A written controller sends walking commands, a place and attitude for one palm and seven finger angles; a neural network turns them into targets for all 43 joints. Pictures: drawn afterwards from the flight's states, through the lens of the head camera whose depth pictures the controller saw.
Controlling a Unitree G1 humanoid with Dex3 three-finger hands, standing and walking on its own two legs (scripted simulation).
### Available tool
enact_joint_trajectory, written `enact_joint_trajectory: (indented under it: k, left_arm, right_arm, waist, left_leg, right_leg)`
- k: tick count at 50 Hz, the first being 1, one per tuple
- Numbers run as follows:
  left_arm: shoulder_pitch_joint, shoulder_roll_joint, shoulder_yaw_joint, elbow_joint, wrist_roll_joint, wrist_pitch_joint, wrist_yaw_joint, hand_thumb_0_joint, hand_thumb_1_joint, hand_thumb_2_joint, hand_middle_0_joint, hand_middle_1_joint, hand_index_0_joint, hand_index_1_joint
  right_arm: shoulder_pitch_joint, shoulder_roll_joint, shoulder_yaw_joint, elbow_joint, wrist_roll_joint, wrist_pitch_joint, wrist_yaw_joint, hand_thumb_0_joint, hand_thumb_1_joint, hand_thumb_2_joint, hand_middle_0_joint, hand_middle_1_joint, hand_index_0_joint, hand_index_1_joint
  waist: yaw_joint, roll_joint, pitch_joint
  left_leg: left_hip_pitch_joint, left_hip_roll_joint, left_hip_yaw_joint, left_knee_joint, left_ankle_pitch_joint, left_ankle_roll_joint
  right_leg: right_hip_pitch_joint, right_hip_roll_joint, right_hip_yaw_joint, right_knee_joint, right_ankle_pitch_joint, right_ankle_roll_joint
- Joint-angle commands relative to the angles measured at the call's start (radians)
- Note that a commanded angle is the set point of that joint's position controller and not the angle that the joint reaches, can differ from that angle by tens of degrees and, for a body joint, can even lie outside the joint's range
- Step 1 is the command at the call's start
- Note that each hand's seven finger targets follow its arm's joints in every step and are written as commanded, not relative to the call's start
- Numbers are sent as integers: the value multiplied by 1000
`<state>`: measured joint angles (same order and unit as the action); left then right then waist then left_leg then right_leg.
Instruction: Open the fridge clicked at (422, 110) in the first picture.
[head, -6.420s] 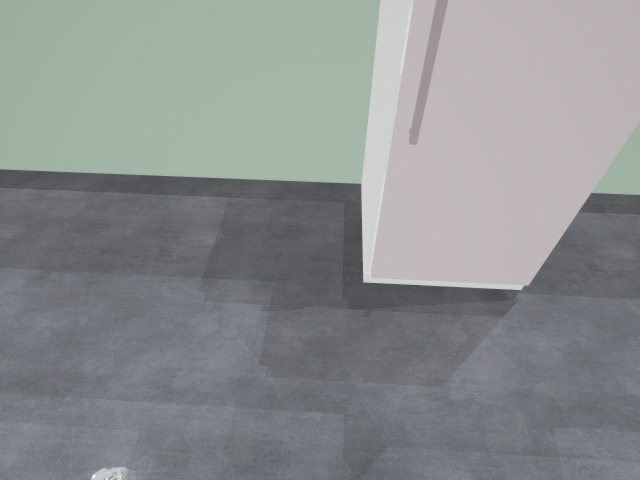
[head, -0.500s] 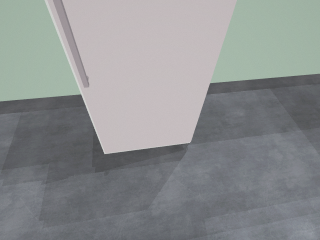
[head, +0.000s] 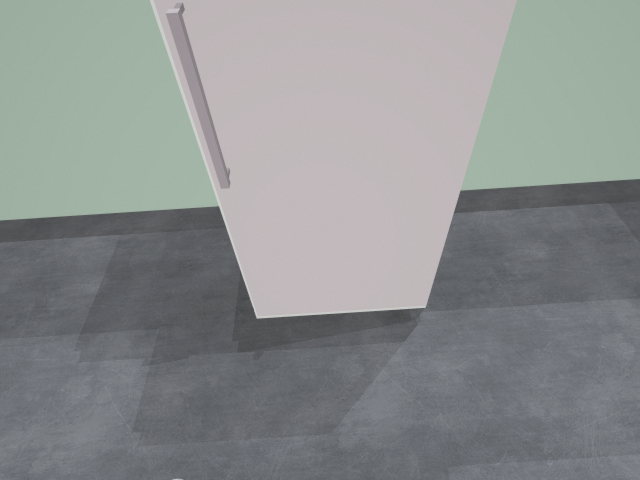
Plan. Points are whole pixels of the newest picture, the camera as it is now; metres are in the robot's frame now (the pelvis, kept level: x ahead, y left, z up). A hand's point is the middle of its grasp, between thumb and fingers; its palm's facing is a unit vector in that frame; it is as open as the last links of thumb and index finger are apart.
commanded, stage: take the last steps up to it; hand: left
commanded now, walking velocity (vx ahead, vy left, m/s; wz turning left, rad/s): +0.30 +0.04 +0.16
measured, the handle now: (205, 109) +0.70 +0.24 +0.11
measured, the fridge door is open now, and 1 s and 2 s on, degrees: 0 0 0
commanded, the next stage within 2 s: come to a stop and stand still in 0.84 s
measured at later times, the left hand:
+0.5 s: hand out of the picture -0.04 +0.23 -0.17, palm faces +0.13 -0.98 -0.17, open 7.4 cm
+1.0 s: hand (216, 378) +0.31 +0.20 -0.16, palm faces +0.06 -0.98 -0.20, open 7.4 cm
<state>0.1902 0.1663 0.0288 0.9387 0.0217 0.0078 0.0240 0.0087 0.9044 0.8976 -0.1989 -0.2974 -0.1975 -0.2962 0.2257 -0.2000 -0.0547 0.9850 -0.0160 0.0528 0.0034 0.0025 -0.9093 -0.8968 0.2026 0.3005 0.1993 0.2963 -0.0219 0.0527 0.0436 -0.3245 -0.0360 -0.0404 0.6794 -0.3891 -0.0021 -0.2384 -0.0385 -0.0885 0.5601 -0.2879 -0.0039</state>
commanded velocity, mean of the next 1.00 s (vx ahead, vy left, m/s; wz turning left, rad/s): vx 0.21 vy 0.00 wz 0.01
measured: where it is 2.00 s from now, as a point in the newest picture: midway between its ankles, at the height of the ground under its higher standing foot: outside the picture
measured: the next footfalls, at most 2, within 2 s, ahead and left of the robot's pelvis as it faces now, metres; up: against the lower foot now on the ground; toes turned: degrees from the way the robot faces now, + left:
left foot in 0.38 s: +0.05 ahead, +0.16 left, +0.00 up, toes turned +11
right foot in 0.86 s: +0.32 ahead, -0.06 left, +0.00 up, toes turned -5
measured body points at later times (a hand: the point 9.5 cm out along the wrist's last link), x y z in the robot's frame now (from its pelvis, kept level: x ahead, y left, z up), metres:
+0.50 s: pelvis +0.04 +0.06 +0.01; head +0.04 +0.08 +0.46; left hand -0.04 +0.29 -0.16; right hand +0.09 -0.17 -0.14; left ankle +0.01 +0.15 -0.73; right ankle +0.02 -0.08 -0.68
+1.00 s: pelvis +0.22 +0.03 +0.00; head +0.25 +0.02 +0.44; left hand +0.30 +0.25 -0.15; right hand +0.18 -0.19 -0.17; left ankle +0.12 +0.15 -0.65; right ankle +0.28 -0.05 -0.73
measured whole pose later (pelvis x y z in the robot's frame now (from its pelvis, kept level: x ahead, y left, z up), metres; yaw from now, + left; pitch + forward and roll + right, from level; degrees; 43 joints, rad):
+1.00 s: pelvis +0.22 +0.03 +0.00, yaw +3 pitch -1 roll +0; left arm 0.13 0.13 0.04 1.01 0.02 -0.06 0.02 0.00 0.91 0.90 -0.20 -0.30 -0.20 -0.30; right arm 0.35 -0.14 -0.04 1.12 -0.02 -0.01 -0.02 0.00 -0.91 -0.90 0.20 0.30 0.20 0.30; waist -0.04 0.04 0.09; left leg -0.37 0.07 0.04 1.17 -0.42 0.01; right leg -0.33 -0.02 -0.17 0.55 -0.21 -0.06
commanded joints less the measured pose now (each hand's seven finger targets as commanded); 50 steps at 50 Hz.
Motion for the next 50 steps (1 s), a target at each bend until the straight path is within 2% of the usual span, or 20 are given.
enact_joint_trajectory:
  k: [1,5,9,13,17,18,19,20,21,23,27,32,38,39,41,42,43,44,46,50]
  left_arm:
    - [50,188,52,-38,-1,-19,11,0,900,900,-200,-300,-200,-300]
    - [81,162,49,-16,4,-44,6,0,900,900,-200,-300,-200,-300]
    - [181,172,53,38,12,-56,0,0,900,900,-200,-300,-200,-300]
    - [224,188,53,83,15,-54,-9,0,900,900,-200,-300,-200,-300]
    - [176,175,52,108,2,-40,-14,0,900,900,-200,-300,-200,-300]
    - [170,137,43,105,-1,-35,-18,0,900,900,-200,-300,-200,-300]
    - [155,81,32,84,-3,-33,-27,0,900,900,-200,-300,-200,-300]
    - [93,46,22,41,0,-35,-28,0,900,900,-200,-300,-200,-300]
    - [31,67,27,26,10,-31,-24,0,900,900,-200,-300,-200,-300]
    - [38,76,36,56,8,-33,-39,0,900,900,-200,-300,-200,-300]
    - [117,48,33,104,6,-25,-45,0,900,900,-200,-300,-200,-300]
    - [13,37,35,58,1,-18,-46,0,900,900,-200,-300,-200,-300]
    - [-87,25,34,20,-4,-29,-45,0,900,900,-200,-300,-200,-300]
    - [-62,39,38,27,-3,-34,-42,0,900,900,-200,-300,-200,-300]
    - [166,80,52,97,3,-51,-37,0,900,900,-200,-300,-200,-300]
    - [298,156,71,137,9,-67,-26,0,900,900,-200,-300,-200,-300]
    - [372,254,90,148,0,-72,-19,0,900,900,-200,-300,-200,-300]
    - [314,253,88,134,-14,-66,-12,0,900,900,-200,-300,-200,-300]
    - [120,164,64,79,-11,-56,-3,0,900,900,-200,-300,-200,-300]
    - [-1,81,26,63,3,-64,10,0,900,900,-200,-300,-200,-300]
  right_arm:
    - [-29,-94,-38,-62,-8,0,2,0,-900,-900,200,300,200,300]
    - [5,-78,-36,-40,-18,-14,22,0,-900,-900,200,300,200,300]
    - [-63,-56,-28,-57,-14,-30,30,0,-900,-900,200,300,200,300]
    - [-67,-31,-14,-56,-9,-49,31,0,-900,-900,200,300,200,300]
    - [88,-35,-6,7,-7,-72,16,0,-900,-900,200,300,200,300]
    - [160,-77,-14,34,-4,-79,4,0,-900,-900,200,300,200,300]
    - [244,-151,-32,52,-11,-82,-5,0,-900,-900,200,300,200,300]
    - [329,-221,-43,65,-16,-82,-16,0,-900,-900,200,300,200,300]
    - [311,-205,-36,77,-16,-84,-22,0,-900,-900,200,300,200,300]
    - [200,-114,-9,55,-10,-94,-27,0,-900,-900,200,300,200,300]
    - [183,-68,5,69,0,-126,-36,0,-900,-900,200,300,200,300]
    - [234,-60,1,105,-2,-132,-40,0,-900,-900,200,300,200,300]
    - [269,-61,-7,144,-15,-119,-42,0,-900,-900,200,300,200,300]
    - [268,-61,-8,147,-15,-116,-42,0,-900,-900,200,300,200,300]
    - [243,-72,-8,144,-5,-115,-39,0,-900,-900,200,300,200,300]
    - [260,-42,-5,137,6,-118,-29,0,-900,-900,200,300,200,300]
    - [306,9,4,107,17,-120,-27,0,-900,-900,200,300,200,300]
    - [260,-19,0,92,22,-105,-32,0,-900,-900,200,300,200,300]
    - [160,-2,-2,75,3,-96,-23,0,-900,-900,200,300,200,300]
    - [237,61,21,108,-1,-60,-27,0,-900,-900,200,300,200,300]
  waist:
    - [32,-204,36]
    - [32,-197,41]
    - [78,-195,52]
    - [90,-225,31]
    - [13,-176,4]
    - [-21,-55,-5]
    - [-61,154,-7]
    - [-91,230,37]
    - [-91,228,78]
    - [-36,100,157]
    - [21,53,89]
    - [15,34,118]
    - [-10,70,136]
    - [7,44,126]
    - [109,-6,-7]
    - [155,-123,-124]
    - [135,-321,-236]
    - [130,-249,-230]
    - [79,-120,-36]
    - [-24,-109,-58]
  left_leg:
    - [-190,46,-33,429,-53,-15]
    - [-217,88,29,414,64,-36]
    - [-211,108,80,209,21,-33]
    - [-106,86,125,21,-6,-13]
    - [233,51,199,-252,108,-4]
    - [370,100,127,-294,35,6]
    - [441,286,-142,-397,-157,74]
    - [409,447,-359,-538,-263,152]
    - [326,459,-382,-577,-308,168]
    - [221,389,-232,-576,-158,158]
    - [262,312,-34,-542,258,151]
    - [291,321,12,-528,400,182]
    - [278,320,62,-425,588,153]
    - [252,320,64,-365,658,143]
    - [199,251,125,-101,723,92]
    - [34,176,173,161,497,51]
    - [-155,35,171,487,-165,15]
    - [-156,70,49,621,-207,30]
    - [-220,147,21,645,-53,31]
    - [-17,151,55,303,-10,-21]
  right_leg:
    - [-7,-308,315,-364,-57,-135]
    - [37,-265,217,-398,-183,-93]
    - [105,-285,226,-423,-236,-122]
    - [101,-273,193,-406,-195,-127]
    - [-80,-195,82,-282,-254,-74]
    - [-204,-155,49,-171,-270,-44]
    - [-359,-62,-37,69,-260,-2]
    - [-466,-6,-71,295,-274,10]
    - [-487,-41,15,435,-250,-5]
    - [-473,-89,54,524,-96,-10]
    - [-413,-89,39,514,44,23]
    - [-437,-99,28,354,83,30]
    - [-272,-39,-28,116,73,-17]
    - [-188,-18,-40,78,61,-27]
    - [116,22,-62,-28,159,-43]
    - [349,-136,123,-55,251,-99]
    - [479,-402,508,-175,449,-222]
    - [363,-432,547,-257,313,-266]
    - [106,-357,404,-319,53,-232]
    - [-84,-251,107,-277,516,-162]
